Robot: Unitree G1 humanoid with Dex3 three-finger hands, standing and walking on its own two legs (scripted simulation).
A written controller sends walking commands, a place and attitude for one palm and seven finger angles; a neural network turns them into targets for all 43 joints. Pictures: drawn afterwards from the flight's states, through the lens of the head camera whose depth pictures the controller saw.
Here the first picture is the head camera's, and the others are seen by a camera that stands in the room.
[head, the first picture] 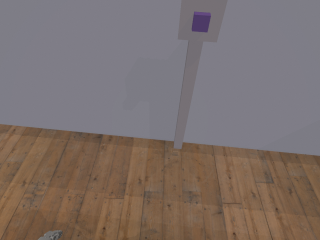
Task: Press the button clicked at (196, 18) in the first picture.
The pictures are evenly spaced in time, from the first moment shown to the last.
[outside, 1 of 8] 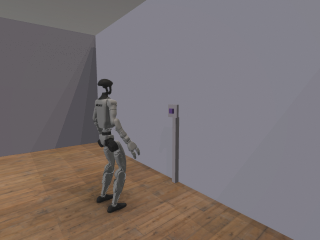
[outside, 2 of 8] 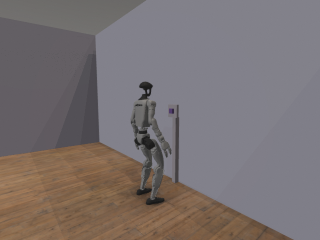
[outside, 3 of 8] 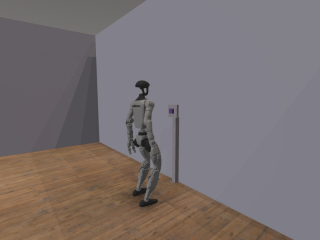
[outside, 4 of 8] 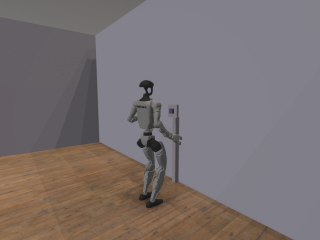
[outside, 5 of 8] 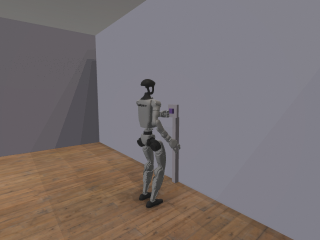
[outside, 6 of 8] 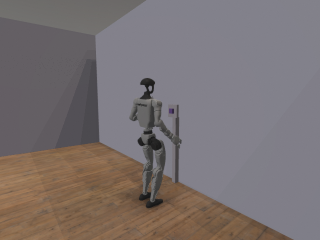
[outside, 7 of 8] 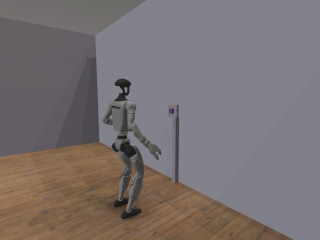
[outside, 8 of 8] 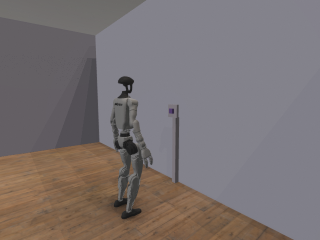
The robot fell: no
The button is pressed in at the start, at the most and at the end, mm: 0 13 0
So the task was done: yes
